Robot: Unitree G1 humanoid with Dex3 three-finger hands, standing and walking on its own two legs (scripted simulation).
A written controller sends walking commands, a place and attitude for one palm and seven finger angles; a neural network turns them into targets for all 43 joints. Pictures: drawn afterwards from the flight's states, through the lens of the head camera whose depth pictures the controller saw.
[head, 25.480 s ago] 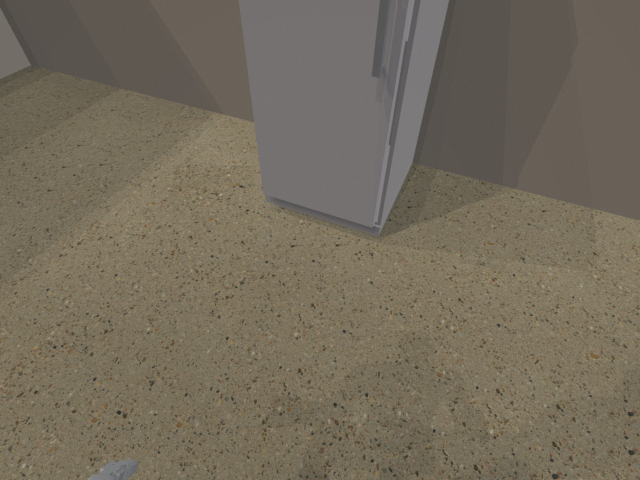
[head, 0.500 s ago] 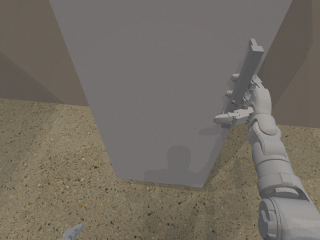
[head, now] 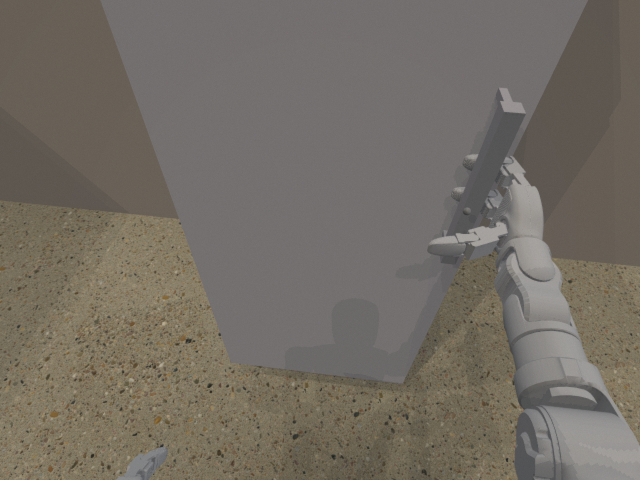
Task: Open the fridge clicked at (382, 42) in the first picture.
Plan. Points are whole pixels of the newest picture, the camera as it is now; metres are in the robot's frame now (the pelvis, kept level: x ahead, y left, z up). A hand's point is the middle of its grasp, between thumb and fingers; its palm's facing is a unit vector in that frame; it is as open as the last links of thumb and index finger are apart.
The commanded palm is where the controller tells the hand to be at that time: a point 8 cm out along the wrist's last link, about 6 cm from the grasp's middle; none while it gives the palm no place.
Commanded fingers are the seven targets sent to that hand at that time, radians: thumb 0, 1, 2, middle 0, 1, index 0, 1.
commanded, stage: slide the fingers in behind the handle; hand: right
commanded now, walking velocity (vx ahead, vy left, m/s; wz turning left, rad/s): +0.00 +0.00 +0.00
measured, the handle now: (471, 187) +0.49 -0.15 +0.12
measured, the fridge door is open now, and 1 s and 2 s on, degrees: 0 0 11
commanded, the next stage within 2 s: grip the handle and tug to test in 0.04 s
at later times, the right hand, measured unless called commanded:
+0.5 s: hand (464, 212) +0.43 -0.13 +0.13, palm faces +0.05 +1.00 +0.01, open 11.1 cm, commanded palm +0.40 -0.18 +0.13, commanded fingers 0.00 -0.39 -0.68 0.40 1.33 0.40 1.33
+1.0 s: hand (463, 210) +0.43 -0.13 +0.13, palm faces +0.05 +1.00 +0.01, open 6.1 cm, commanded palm +0.40 -0.18 +0.13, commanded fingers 0.00 -0.90 -0.90 0.45 1.40 0.45 1.40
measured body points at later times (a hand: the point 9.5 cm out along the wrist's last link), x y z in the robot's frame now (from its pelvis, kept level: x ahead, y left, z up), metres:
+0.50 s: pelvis +0.00 -0.01 +0.00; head +0.02 -0.01 +0.45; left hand +0.09 +0.24 -0.11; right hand +0.42 -0.19 +0.13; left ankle +0.01 +0.09 -0.73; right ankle +0.00 -0.11 -0.73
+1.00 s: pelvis +0.01 +0.00 +0.00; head +0.02 +0.00 +0.45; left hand +0.11 +0.25 -0.11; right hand +0.43 -0.19 +0.13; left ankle +0.01 +0.09 -0.73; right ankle +0.00 -0.11 -0.73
